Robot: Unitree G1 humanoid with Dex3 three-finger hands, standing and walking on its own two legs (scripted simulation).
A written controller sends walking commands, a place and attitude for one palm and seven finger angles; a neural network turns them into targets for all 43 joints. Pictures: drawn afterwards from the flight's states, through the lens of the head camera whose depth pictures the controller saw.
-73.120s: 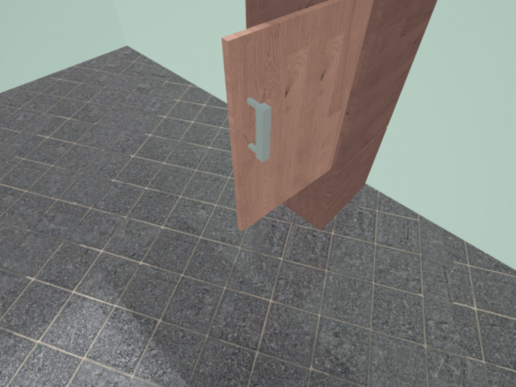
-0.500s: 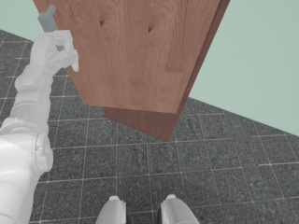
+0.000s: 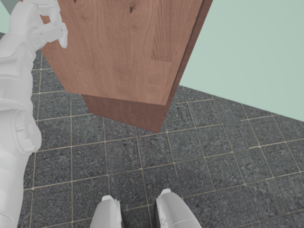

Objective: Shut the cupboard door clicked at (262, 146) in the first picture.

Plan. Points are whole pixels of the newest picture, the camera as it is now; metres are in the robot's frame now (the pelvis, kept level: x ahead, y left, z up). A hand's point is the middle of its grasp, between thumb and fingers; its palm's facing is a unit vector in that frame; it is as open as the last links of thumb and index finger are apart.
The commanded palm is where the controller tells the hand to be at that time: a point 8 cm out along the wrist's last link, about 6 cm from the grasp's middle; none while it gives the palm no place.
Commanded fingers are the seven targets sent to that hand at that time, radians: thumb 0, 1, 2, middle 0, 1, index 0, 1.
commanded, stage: push the door shut along its arc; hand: left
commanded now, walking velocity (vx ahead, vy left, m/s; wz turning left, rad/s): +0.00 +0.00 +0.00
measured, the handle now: (24, 12) +0.62 +0.22 +0.13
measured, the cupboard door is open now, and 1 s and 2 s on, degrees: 10 3 3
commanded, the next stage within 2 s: pull the fist back off the door in 0.52 s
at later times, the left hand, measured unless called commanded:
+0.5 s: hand (67, 19) +0.58 +0.12 +0.14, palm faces -0.35 -0.94 -0.01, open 3.3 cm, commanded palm +0.61 +0.13 +0.13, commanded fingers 0.00 0.90 0.90 -1.30 -1.50 -1.30 -1.50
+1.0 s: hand (87, 16) +0.61 +0.08 +0.13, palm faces +0.09 -0.99 -0.06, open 3.1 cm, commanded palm +0.57 +0.12 +0.13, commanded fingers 0.00 0.90 0.90 -1.30 -1.50 -1.30 -1.50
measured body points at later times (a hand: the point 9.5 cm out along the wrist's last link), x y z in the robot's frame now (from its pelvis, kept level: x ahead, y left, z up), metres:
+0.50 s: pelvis +0.00 +0.00 -0.01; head +0.17 +0.02 +0.41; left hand +0.59 +0.17 +0.14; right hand -0.03 -0.27 -0.10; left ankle +0.04 +0.11 -0.66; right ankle +0.03 -0.12 -0.66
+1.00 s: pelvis +0.00 -0.01 +0.00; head +0.16 -0.01 +0.42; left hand +0.60 +0.13 +0.13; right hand -0.07 -0.23 -0.11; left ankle +0.04 +0.11 -0.66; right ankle +0.03 -0.12 -0.66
